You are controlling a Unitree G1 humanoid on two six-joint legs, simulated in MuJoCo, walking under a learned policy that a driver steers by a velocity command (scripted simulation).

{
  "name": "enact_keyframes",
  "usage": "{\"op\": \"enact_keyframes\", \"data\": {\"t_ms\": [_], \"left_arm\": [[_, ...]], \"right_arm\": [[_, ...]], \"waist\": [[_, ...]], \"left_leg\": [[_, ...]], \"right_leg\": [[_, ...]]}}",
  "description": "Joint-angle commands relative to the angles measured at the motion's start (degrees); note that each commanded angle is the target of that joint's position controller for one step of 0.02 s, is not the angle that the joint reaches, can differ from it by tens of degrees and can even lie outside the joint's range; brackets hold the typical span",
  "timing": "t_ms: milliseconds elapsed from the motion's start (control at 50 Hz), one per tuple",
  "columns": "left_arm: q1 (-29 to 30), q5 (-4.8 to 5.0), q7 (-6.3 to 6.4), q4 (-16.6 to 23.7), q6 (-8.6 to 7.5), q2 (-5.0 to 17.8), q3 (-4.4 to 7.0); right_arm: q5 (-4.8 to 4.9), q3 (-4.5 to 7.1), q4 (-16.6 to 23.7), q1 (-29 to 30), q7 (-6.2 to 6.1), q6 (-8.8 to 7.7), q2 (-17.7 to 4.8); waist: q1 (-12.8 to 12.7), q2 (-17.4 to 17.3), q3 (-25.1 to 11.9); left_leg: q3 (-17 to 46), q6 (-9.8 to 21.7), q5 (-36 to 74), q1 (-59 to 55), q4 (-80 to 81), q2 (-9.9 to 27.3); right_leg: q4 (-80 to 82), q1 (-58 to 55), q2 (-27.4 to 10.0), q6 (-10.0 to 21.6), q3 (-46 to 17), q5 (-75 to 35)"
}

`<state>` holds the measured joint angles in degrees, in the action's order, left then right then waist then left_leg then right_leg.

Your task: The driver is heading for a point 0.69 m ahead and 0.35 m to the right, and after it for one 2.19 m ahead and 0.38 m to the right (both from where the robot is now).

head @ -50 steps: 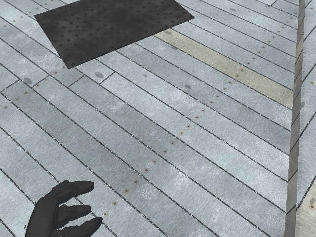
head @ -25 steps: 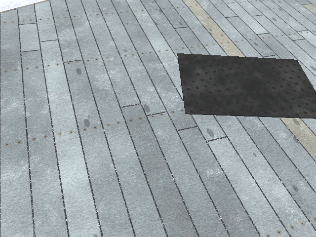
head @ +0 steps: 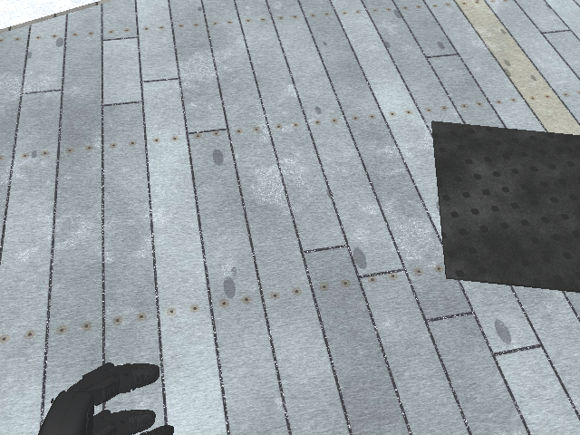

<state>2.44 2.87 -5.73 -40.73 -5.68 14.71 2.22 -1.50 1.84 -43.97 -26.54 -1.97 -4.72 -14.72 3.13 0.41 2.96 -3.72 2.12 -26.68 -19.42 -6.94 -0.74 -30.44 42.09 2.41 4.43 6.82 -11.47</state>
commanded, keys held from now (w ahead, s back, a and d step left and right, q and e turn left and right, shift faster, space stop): e+shift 0.94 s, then w+e+shift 0.06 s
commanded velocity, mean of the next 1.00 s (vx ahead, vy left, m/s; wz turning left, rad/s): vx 0.22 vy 0.00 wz -0.87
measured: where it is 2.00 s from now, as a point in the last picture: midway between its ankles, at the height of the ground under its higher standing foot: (432, 290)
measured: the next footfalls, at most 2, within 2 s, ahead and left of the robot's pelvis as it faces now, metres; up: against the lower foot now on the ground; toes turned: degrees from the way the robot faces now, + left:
right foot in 0.04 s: +0.30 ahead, -0.05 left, +0.00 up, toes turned -2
left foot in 0.50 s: +0.56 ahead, -0.01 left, +0.00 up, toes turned -41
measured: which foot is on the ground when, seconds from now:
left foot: down 0.00-0.06, up 0.08-0.48, down 0.50-0.92, up 0.94-1.00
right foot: up 0.00-0.02, down 0.04-0.50, up 0.52-0.90, down 0.92-1.00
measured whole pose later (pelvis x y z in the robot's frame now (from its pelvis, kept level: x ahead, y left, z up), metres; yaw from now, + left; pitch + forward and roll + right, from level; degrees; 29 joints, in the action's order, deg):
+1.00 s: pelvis +0.35 -0.04 +0.02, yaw -57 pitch +2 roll +3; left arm -14.7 0.5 0.1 -36.3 3.0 17.5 4.4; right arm 0.0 6.1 -38.4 -6.3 -1.3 0.3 -18.3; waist -0.7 -2.4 2.7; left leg -1.0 -2.0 -24.0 29.9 -51.6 3.1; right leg -38.3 21.1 -0.3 2.8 -2.0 19.7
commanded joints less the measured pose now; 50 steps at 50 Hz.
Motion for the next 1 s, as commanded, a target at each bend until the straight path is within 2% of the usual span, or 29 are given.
{"op": "enact_keyframes", "data": {"t_ms": [20,40,60,80,100,120,140,180,200,260,320,360,440,480,500,520,540,560,580,640,680,760,860,900,920,940,960,980,1000], "left_arm": [[-14.36,0.52,0.95,0.32,0.37,11.28,4.38],[-29.96,-0.31,1.86,-3.71,1.44,13.36,5.29],[-33.88,-1.73,2.94,-4.74,2.28,13.80,4.50],[-28.46,-5.50,2.53,-2.31,0.35,17.58,4.65],[-23.17,-4.48,3.14,1.77,1.15,14.12,5.32],[-20.00,-2.98,3.46,2.89,1.05,12.37,4.57],[-16.27,-1.32,3.06,3.33,0.78,11.00,3.95],[-11.37,-2.00,3.42,4.97,0.76,11.06,3.89],[-11.08,-1.98,3.75,4.99,0.85,10.74,3.87],[-14.32,-1.57,5.47,3.16,1.62,12.04,4.33],[-16.89,0.31,7.94,2.64,5.09,12.99,5.10],[-18.16,0.72,9.40,2.81,6.91,12.61,5.25],[-16.57,-1.45,10.09,5.30,8.31,9.27,4.82],[-13.89,-1.57,9.20,7.35,8.34,7.19,3.99],[-17.19,-2.06,8.50,7.56,8.37,3.20,2.60],[-22.88,-1.46,7.84,8.61,8.03,4.69,2.47],[-27.14,-1.37,6.49,7.90,7.49,10.65,3.52],[-22.60,-1.04,6.20,6.39,8.04,14.81,4.78],[-19.23,-0.83,6.42,6.44,8.96,15.26,5.20],[-17.61,-1.13,7.08,8.15,10.01,10.64,3.81],[-17.09,-1.18,7.09,8.89,9.69,8.22,3.07],[-13.76,-1.61,6.61,9.95,9.58,8.25,2.86],[-14.74,-1.53,5.51,9.15,10.23,9.40,3.73],[-19.03,-1.44,5.39,7.16,10.63,9.64,4.69],[-22.97,-1.61,5.80,5.63,10.67,11.43,5.80],[-25.16,-1.73,6.91,6.45,10.29,18.53,7.45],[-23.70,-3.32,6.65,8.39,8.38,21.50,7.60],[-22.44,-3.33,6.14,8.40,6.65,18.75,7.04],[-20.11,-2.37,6.00,7.93,5.44,17.39,6.35]], "right_arm": [[-2.35,3.80,2.65,3.29,-1.35,0.76,-12.62],[-1.81,4.24,4.50,10.25,-1.37,0.90,-14.44],[-2.45,1.97,7.96,12.00,0.03,-0.31,-5.60],[1.85,-0.44,9.71,-2.99,1.40,-1.88,0.38],[2.42,0.28,8.87,1.25,2.02,-3.13,-7.55],[2.87,0.81,11.20,9.04,2.06,-3.57,-9.46],[1.59,0.74,11.95,12.67,1.52,-3.48,-9.04],[0.41,1.30,12.80,13.23,1.12,-1.83,-9.51],[-0.09,1.37,13.10,13.41,0.71,-1.30,-9.53],[-1.47,0.48,15.89,17.49,-0.45,-0.86,-6.42],[-0.29,0.30,16.58,22.63,-0.70,0.08,-5.49],[0.50,0.31,17.53,27.46,-0.08,0.13,-5.35],[1.10,1.58,16.76,29.36,1.04,-0.97,-7.81],[0.70,2.08,14.04,22.66,0.87,-1.66,-7.69],[-0.27,2.00,13.70,20.33,0.21,-1.34,-8.01],[-1.94,1.81,15.12,18.66,-0.28,-0.29,-8.28],[-0.19,2.82,13.97,17.82,-0.31,0.53,-9.00],[0.27,2.32,15.55,20.06,-0.71,1.01,-5.88],[0.12,1.85,15.86,21.51,-0.82,1.99,-5.05],[-0.47,2.48,15.24,24.29,-0.83,3.57,-7.43],[-0.72,2.98,13.92,22.58,-0.87,3.88,-7.81],[-0.05,4.20,12.32,22.29,-0.79,3.95,-9.58],[1.33,5.59,10.50,23.13,0.11,4.09,-11.72],[2.07,5.53,9.49,22.77,0.29,4.22,-10.30],[2.20,5.05,8.33,20.28,0.43,4.59,-7.67],[0.75,4.37,9.04,18.18,0.77,5.18,-4.79],[0.11,4.42,13.44,25.50,0.44,4.27,-5.39],[1.55,5.13,14.19,29.12,0.66,3.32,-8.46],[2.51,6.06,13.69,28.62,0.85,2.37,-10.67]], "waist": [[-11.54,-11.87,-7.60],[-19.47,-9.45,-12.22],[-15.92,12.22,-13.73],[-4.30,23.47,-28.86],[-8.44,7.99,-32.01],[-7.00,-0.15,-20.53],[-3.62,-9.83,-13.60],[0.89,-6.67,-5.84],[0.99,-4.58,-3.96],[-0.02,-2.98,-5.17],[-2.87,0.16,-11.39],[-5.01,2.53,-11.55],[-5.40,7.36,-8.64],[-2.33,4.93,-10.94],[-3.85,-3.96,-15.94],[-6.28,-13.27,-19.36],[-7.15,-16.87,-23.34],[-4.41,-9.15,-18.37],[-4.07,-4.31,-13.58],[-4.90,-4.84,-6.03],[-4.17,-7.76,-8.01],[-3.11,-8.15,-10.85],[-3.91,-10.68,-10.52],[-6.12,-8.68,-10.77],[-7.00,-3.39,-8.85],[-5.35,15.26,-4.40],[-7.26,16.40,-7.40],[-8.35,10.29,-5.39],[-6.17,9.12,-2.75]], "left_leg": [[-4.09,-1.37,93.67,9.87,-25.88,11.37],[-4.19,-3.00,92.68,18.51,-45.51,9.80],[-0.64,-5.67,24.41,40.45,-72.98,-0.73],[14.57,-9.18,-10.91,62.25,-95.96,-8.60],[17.46,-4.52,-2.18,59.47,-93.25,-5.12],[16.12,-2.41,0.89,59.49,-86.03,-2.89],[14.73,-1.87,2.80,56.67,-79.38,-0.36],[14.07,-3.07,3.93,50.30,-71.45,1.71],[12.97,-4.25,3.63,49.54,-68.09,2.33],[9.81,-6.91,6.37,47.93,-53.58,0.69],[9.73,-7.90,20.02,46.26,-40.09,-4.09],[10.69,-7.75,25.31,46.21,-31.97,-5.84],[14.53,-6.85,27.86,42.71,-20.75,-5.45],[16.20,-3.98,34.48,33.37,-11.86,-0.35],[23.75,1.63,46.78,19.12,-14.31,10.16],[38.43,12.21,61.49,7.48,-18.04,22.98],[47.86,17.33,50.06,8.90,-17.11,30.30],[40.45,14.98,41.47,14.18,-16.87,23.88],[31.87,11.18,34.25,20.07,-15.96,18.68],[18.38,8.64,28.73,34.21,-10.79,11.53],[14.65,10.15,29.99,32.40,-9.71,11.99],[11.21,11.29,26.82,29.77,-8.99,16.06],[4.42,8.16,18.89,32.52,-9.75,17.82],[0.47,4.23,13.76,35.68,-15.26,16.93],[-2.87,0.32,7.83,42.31,-23.90,13.78],[-8.50,-6.60,-7.87,59.99,-44.70,5.70],[4.95,-6.26,-9.85,68.51,-53.61,0.21],[9.65,-3.47,-2.85,70.64,-55.34,1.82],[10.16,-1.98,2.71,71.39,-53.98,2.11]], "right_leg": [[-5.84,-27.67,7.12,3.05,4.30,4.34],[-2.40,-43.79,3.78,4.63,-1.49,-0.80],[-7.08,-59.69,-2.62,7.04,-14.92,-7.44],[1.58,-77.62,-19.61,22.94,-54.23,8.72],[11.06,-72.65,-17.76,19.62,-58.01,22.17],[13.97,-60.02,-15.42,16.90,-51.50,23.84],[15.36,-47.13,-12.90,14.19,-47.09,21.43],[16.79,-29.14,-7.27,12.82,-37.89,6.64],[16.19,-24.82,-5.65,13.17,-34.09,-3.62],[11.78,-19.19,-1.56,12.53,-27.40,-23.88],[7.53,-23.77,2.56,4.75,-26.84,-15.83],[6.23,-26.21,3.35,1.06,-29.22,-6.04],[1.70,-29.18,2.34,0.07,-36.85,7.88],[-9.54,-29.64,3.81,-0.64,-36.09,18.46],[-23.09,-21.73,7.71,-2.59,-29.58,39.87],[-32.21,-8.98,11.77,-5.22,-23.38,57.11],[-42.37,-5.98,4.31,-7.60,-19.88,52.76],[-46.17,-5.87,1.89,-9.44,-18.15,47.17],[-47.61,-5.10,0.96,-10.34,-16.77,41.98],[-43.53,-7.63,-1.79,-10.26,-10.69,34.78],[-39.89,-7.94,-3.38,-10.27,-8.85,33.87],[-31.21,-10.21,-7.39,-9.20,-8.49,31.77],[-16.16,-21.01,-6.40,-5.49,-4.00,30.40],[-5.55,-29.41,-3.77,-2.48,-1.95,26.52],[0.79,-35.67,-3.40,0.27,-6.08,24.82],[8.70,-41.54,-17.87,7.61,-30.09,11.86],[13.97,-37.54,-21.87,16.40,-45.30,31.19],[19.81,-36.87,-20.43,14.54,-45.44,55.74],[21.59,-35.32,-19.84,11.81,-45.24,61.06]]}}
